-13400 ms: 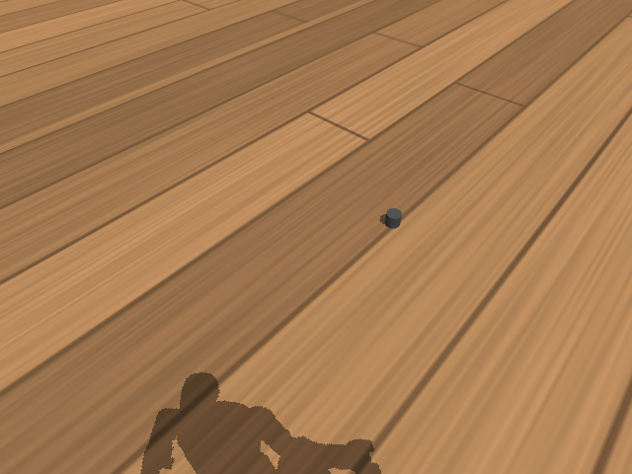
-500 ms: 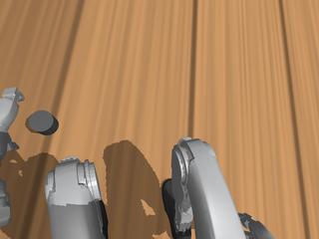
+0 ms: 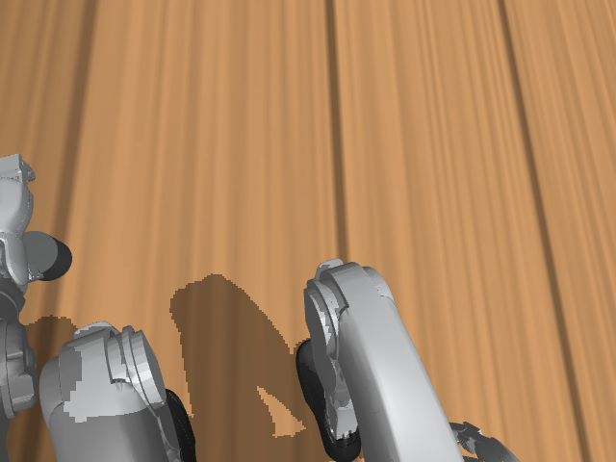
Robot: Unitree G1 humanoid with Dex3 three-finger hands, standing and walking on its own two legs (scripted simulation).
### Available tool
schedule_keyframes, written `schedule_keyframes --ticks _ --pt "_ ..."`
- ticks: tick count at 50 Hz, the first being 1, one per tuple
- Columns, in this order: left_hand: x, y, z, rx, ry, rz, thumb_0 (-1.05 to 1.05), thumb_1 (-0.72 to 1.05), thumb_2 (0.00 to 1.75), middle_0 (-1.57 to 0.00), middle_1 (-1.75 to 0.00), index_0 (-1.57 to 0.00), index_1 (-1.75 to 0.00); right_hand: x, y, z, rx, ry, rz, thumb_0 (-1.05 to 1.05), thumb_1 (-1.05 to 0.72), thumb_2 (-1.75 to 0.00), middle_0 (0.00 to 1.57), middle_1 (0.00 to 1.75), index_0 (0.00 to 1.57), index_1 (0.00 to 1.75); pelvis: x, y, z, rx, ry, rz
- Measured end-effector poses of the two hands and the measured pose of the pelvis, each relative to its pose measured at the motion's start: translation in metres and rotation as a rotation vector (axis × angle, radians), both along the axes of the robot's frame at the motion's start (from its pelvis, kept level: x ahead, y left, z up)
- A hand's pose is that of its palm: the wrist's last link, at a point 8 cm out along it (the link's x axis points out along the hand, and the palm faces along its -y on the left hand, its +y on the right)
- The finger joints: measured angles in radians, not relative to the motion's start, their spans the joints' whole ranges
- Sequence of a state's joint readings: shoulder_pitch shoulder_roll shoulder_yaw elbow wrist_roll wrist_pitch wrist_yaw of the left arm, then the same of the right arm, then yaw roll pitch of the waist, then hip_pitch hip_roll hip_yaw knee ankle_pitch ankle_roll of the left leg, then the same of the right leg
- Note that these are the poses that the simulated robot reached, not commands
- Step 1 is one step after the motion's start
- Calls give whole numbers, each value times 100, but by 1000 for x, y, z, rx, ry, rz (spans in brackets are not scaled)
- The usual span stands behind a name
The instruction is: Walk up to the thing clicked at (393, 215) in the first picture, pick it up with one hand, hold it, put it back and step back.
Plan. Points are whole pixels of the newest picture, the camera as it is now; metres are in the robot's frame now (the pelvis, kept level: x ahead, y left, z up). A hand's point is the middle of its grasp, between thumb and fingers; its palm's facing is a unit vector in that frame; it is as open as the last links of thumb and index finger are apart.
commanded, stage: close in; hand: left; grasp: from above
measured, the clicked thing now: (40, 256) +0.45 +0.30 -0.28
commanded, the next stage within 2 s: rest palm in 0.06 s
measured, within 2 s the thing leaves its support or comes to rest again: neither
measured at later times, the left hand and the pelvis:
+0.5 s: hand (31, 258) +0.44 +0.29 -0.22, palm faces -0.40 -0.09 -0.91, open 14.1 cm; pelvis +0.00 +0.00 -0.02, yaw -2 degrees
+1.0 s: hand (29, 261) +0.44 +0.30 -0.25, palm faces -0.45 -0.15 -0.88, open 14.2 cm; pelvis +0.01 +0.01 -0.02, yaw -4 degrees
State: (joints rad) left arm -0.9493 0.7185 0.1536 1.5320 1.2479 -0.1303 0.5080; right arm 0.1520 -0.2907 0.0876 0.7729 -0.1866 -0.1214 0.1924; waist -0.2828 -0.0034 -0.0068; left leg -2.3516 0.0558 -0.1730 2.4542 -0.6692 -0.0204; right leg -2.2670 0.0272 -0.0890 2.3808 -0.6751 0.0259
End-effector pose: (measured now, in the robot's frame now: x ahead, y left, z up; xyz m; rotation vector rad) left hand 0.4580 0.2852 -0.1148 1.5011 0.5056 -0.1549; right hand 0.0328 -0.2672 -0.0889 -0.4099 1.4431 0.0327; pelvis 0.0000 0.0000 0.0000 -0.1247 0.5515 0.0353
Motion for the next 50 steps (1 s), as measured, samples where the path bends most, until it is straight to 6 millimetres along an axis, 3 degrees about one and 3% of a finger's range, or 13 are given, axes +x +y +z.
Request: schedule_keyframes --ticks 9,17,23,29,37,44,50 --pt "-20 29 -12 -32 83 13 0 -53 98 -9 -101 -9 -101 3 5 -5 11 21 25 0 -90 -90 20 30 20 30 0 1 -4 -5 -14 7" --pt "-28 18 -33 -87 64 -83 0 -52 99 -9 -101 -8 -101 23 3 1 -29 -2 105 0 -90 -90 20 30 20 30 1 2 -9 -22 -37 5" --pt "-23 7 -48 -71 7 -110 0 -51 99 -9 -100 -8 -100 31 0 4 -43 -11 167 0 -90 -90 20 30 20 30 2 3 -15 -32 -50 -2" --pt "-11 3 -58 -41 -28 -64 0 -50 99 -9 -99 -8 -99 26 2 2 -16 8 195 0 -90 -90 20 30 20 30 3 4 -19 -40 -53 -14" --pt "-7 18 -68 -41 25 57 0 -52 99 -9 -98 -7 -100 8 9 0 20 42 166 0 -90 -90 20 30 20 30 6 6 -21 -51 -53 -26" --pt "-13 24 -74 -71 68 29 0 -54 100 -8 -99 -6 -100 -5 21 -1 59 93 164 0 -91 -90 20 30 20 30 7 7 -21 -58 -64 -25" --pt "-16 18 -76 -89 44 -41 0 -54 101 -9 -99 -6 -101 -2 24 2 55 85 192 0 -90 -90 20 30 20 30 7 8 -21 -68 -77 -28"
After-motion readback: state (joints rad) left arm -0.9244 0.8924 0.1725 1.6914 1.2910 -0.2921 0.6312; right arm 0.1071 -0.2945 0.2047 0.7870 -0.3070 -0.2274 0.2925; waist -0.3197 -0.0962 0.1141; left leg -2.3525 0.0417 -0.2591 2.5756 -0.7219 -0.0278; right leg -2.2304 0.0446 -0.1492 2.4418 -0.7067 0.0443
